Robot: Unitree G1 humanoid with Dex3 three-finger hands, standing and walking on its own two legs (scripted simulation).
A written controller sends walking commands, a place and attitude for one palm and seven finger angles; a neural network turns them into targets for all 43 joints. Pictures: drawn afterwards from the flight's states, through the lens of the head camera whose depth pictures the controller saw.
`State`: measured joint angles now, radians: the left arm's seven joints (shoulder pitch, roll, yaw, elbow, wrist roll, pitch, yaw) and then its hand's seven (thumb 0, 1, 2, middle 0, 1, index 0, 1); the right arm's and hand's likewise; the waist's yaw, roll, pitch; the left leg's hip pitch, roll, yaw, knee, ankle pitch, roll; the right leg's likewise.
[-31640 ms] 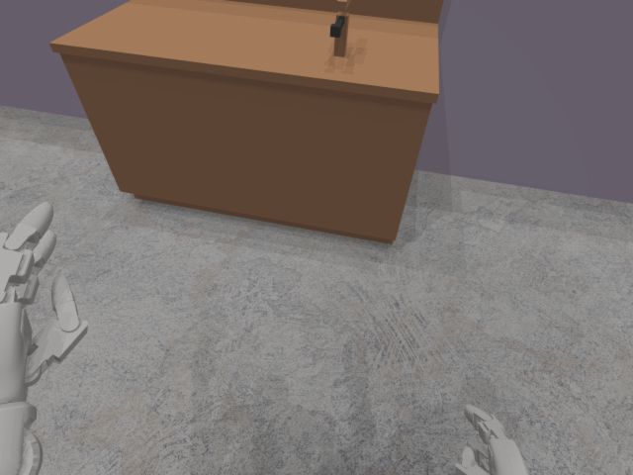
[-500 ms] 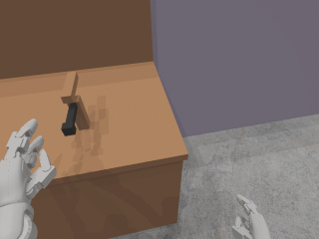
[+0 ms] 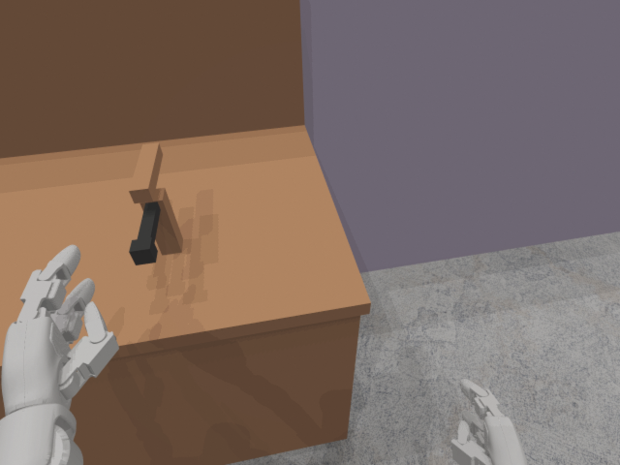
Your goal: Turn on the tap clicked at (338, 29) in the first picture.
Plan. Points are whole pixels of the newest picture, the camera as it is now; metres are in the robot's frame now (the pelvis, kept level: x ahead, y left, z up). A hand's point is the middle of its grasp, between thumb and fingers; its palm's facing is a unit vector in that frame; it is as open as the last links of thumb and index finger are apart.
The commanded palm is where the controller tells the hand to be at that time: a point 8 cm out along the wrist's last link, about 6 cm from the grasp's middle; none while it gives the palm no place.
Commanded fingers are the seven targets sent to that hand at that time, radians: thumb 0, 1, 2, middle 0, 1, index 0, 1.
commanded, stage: turn the palm inward beside the body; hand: left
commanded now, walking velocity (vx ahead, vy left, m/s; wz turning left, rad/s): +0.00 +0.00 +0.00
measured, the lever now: (143, 251) +0.35 +0.30 +0.10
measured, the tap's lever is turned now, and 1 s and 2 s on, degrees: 0 0 0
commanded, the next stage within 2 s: reach beside the lever's end, fingers flat in 0.36 s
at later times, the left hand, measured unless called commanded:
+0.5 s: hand (125, 345) +0.18 +0.21 +0.15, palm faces +0.49 -0.86 -0.14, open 7.4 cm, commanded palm +0.13 +0.26 +0.16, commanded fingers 0.00 0.90 0.90 -0.20 -0.30 -0.20 -0.30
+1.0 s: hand (113, 321) +0.22 +0.25 +0.13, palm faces +0.51 -0.85 -0.12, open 7.5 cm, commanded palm +0.17 +0.29 +0.14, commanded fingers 0.00 0.90 0.90 -0.19 -0.28 -0.19 -0.28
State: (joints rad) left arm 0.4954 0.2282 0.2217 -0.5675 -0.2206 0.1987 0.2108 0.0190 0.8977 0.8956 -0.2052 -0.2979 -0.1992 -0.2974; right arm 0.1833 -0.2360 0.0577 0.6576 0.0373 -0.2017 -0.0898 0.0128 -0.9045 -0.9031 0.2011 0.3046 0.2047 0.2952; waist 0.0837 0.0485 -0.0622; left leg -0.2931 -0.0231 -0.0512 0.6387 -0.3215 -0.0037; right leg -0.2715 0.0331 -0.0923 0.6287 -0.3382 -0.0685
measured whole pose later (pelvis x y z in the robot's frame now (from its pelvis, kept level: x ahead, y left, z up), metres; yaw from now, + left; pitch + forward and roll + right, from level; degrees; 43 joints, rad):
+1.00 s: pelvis +0.01 +0.00 +0.00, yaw +0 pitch +0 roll +0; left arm 0.38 0.24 0.29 -0.36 -0.24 0.13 0.18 0.02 0.90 0.90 -0.20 -0.29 -0.20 -0.29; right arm 0.19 -0.25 0.03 0.69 0.04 -0.21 -0.10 0.01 -0.91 -0.90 0.20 0.30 0.20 0.30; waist 0.07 0.04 -0.05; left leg -0.29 -0.02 -0.05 0.61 -0.32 -0.01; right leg -0.27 0.04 -0.09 0.61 -0.33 -0.07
